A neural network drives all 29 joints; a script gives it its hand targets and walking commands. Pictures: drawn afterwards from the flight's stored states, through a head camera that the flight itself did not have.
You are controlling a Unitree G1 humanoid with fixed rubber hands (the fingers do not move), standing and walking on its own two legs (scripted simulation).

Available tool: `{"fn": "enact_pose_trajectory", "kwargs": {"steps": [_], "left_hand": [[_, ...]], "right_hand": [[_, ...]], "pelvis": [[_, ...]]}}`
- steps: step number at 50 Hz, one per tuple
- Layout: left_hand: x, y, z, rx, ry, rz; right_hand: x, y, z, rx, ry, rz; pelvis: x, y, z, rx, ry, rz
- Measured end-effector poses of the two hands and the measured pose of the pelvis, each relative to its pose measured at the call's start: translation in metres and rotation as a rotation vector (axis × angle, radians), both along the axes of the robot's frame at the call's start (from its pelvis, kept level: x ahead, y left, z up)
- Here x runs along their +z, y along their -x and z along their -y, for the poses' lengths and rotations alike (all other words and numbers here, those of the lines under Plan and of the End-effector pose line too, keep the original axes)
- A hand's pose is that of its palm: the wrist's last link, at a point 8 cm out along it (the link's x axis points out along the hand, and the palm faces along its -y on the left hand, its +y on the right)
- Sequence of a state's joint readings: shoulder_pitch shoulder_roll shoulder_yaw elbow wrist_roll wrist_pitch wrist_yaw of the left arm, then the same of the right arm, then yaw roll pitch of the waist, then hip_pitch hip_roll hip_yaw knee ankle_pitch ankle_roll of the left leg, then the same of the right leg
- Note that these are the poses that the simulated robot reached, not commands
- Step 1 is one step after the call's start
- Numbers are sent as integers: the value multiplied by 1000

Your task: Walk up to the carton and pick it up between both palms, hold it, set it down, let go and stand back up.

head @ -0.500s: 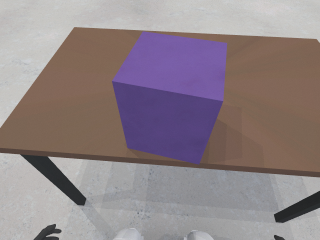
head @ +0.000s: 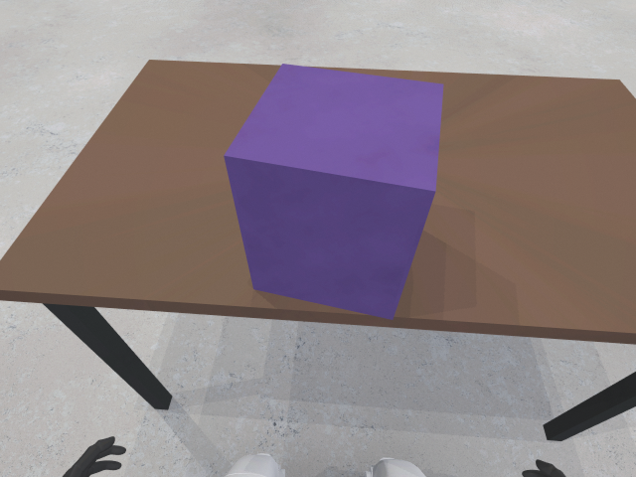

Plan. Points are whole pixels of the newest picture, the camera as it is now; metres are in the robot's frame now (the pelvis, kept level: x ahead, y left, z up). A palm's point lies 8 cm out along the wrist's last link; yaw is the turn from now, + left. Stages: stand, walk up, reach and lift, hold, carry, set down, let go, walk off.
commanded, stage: walk up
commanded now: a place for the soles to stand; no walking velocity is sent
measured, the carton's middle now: (339, 196) +0.45 -0.01 +0.10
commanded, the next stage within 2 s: reach and lift in 0.24 s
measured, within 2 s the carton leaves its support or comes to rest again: neither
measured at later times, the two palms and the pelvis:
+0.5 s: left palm (115, 462) +0.15 +0.27 -0.08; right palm out of the picture +0.12 -0.29 -0.10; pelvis +0.00 +0.00 +0.00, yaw +0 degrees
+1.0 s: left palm (107, 441) +0.16 +0.26 -0.02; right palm out of the picture +0.13 -0.24 -0.02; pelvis -0.02 +0.00 +0.04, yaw +0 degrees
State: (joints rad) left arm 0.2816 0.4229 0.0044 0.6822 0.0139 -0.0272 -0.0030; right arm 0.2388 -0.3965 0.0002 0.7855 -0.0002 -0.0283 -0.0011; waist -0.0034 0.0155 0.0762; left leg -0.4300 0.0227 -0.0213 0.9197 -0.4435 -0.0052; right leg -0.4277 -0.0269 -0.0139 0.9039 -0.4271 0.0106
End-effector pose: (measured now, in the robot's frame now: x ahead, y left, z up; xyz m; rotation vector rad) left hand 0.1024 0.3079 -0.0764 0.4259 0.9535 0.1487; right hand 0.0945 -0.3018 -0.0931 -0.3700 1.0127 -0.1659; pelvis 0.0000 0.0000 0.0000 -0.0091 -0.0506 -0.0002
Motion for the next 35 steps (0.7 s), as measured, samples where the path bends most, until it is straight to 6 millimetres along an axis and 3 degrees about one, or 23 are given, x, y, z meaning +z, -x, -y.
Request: {"fn": "enact_pose_trajectory", "kwargs": {"steps": [13,16,19,24,29,35], "left_hand": [[-2,-7,0,-5,11,10],[-11,-7,0,45,-27,-126],[-12,-16,11,80,-29,-183],[-6,-42,37,90,46,-109],[6,-58,54,57,85,-30],[20,-61,59,47,109,21]], "right_hand": [[4,-6,-2,2,9,5],[-2,-8,0,11,-23,46],[-7,-15,-3,25,-57,92],[-7,-28,-12,15,-95,173],[5,-33,-24,-9,-109,217],[30,-37,-30,-7,-103,286]], "pelvis": [[0,-3,-2,-1,0,-5],[0,-1,-3,-1,1,0],[-1,1,-2,-1,0,5],[-1,2,2,-1,-5,6],[7,1,9,0,-15,7],[21,5,13,1,-20,11]]}}
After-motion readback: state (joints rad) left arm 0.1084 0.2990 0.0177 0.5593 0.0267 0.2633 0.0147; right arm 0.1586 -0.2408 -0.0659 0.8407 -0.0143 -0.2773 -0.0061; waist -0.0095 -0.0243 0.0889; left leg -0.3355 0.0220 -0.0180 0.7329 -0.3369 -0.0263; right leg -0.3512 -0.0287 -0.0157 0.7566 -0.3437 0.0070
